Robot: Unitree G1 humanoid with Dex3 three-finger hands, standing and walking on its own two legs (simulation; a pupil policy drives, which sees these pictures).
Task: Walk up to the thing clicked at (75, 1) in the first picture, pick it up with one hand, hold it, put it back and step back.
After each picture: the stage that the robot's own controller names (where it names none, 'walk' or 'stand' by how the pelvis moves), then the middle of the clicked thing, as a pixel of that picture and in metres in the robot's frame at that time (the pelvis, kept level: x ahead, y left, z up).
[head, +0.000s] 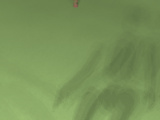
stand; out of the picture +2.36 +0.06 -0.66
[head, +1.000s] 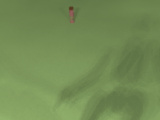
walk; (71, 15) +2.22 +0.24 -0.64
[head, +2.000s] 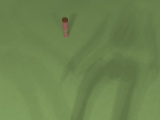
walk; (65, 27) +1.61 +0.25 -0.65
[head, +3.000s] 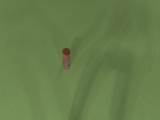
walk; (66, 59) +1.08 +0.16 -0.64
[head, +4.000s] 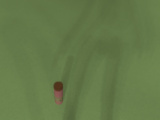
walk; (58, 93) +0.66 +0.15 -0.63
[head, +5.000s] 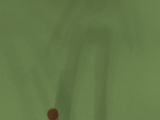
walk; out of the picture +0.44 +0.14 -0.63
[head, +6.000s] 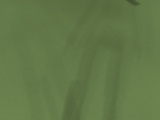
stand; out of the picture +0.39 +0.13 -0.65
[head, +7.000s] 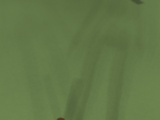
stand; out of the picture +0.41 +0.14 -0.66
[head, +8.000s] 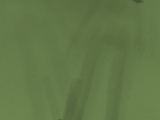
stand; out of the picture +0.40 +0.14 -0.66
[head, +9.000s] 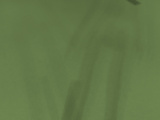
stand; out of the picture +0.40 +0.15 -0.66
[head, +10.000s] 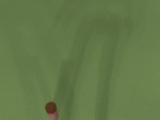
go down; (52, 112) +0.41 +0.15 -0.62
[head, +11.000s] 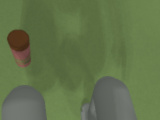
go down; (21, 51) +0.49 +0.17 -0.24
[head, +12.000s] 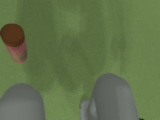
close in; (16, 46) +0.49 +0.17 -0.22
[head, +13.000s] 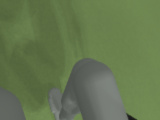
close in; out of the picture +0.48 +0.21 -0.17
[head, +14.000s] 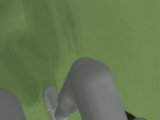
close; out of the picture +0.47 +0.22 -0.17
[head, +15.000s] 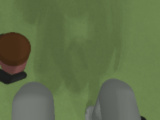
lift; (13, 61) +0.37 +0.21 -0.06
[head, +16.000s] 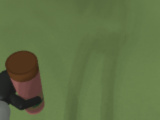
hold; (29, 88) +0.31 +0.16 +0.08
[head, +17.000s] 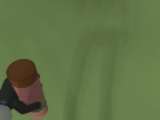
hold; (31, 93) +0.30 +0.16 +0.04
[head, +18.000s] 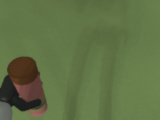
hold; (31, 91) +0.31 +0.16 +0.04
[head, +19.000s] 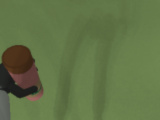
crouch; (27, 78) +0.36 +0.16 +0.00
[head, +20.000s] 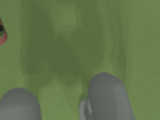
lower; out of the picture +0.52 +0.19 -0.04
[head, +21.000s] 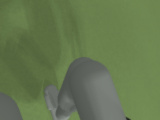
lower; out of the picture +0.49 +0.23 -0.16
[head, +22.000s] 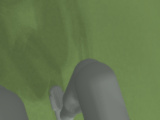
lower; out of the picture +0.48 +0.23 -0.16
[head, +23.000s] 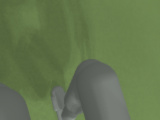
lower; out of the picture +0.47 +0.21 -0.16
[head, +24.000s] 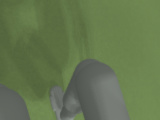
lower; out of the picture +0.46 +0.21 -0.17
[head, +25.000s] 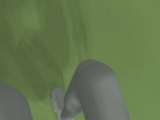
open; out of the picture +0.46 +0.20 -0.18
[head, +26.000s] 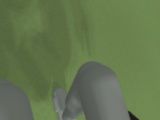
stand; out of the picture +0.46 +0.20 -0.18
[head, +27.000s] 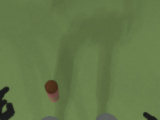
walk; (52, 92) +0.43 +0.13 -0.47
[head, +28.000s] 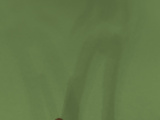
stand; out of the picture +0.40 +0.12 -0.60
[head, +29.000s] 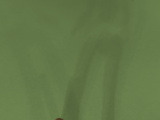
stand; out of the picture +0.40 +0.12 -0.60
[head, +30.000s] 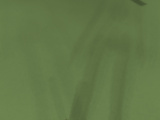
stand; out of the picture +0.41 +0.11 -0.65
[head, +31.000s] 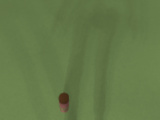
walk; (64, 103) +0.46 +0.07 -0.64
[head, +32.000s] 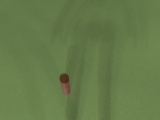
walk; (65, 85) +0.65 +0.14 -0.63
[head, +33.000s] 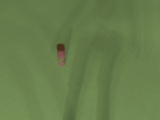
walk; (61, 55) +0.97 +0.16 -0.63
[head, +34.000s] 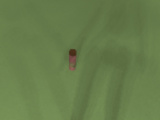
stand; (72, 60) +1.05 +0.07 -0.65
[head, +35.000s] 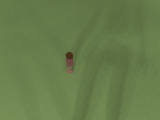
stand; (69, 63) +1.05 +0.11 -0.66
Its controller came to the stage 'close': yes
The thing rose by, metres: 0.70
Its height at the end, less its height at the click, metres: +0.00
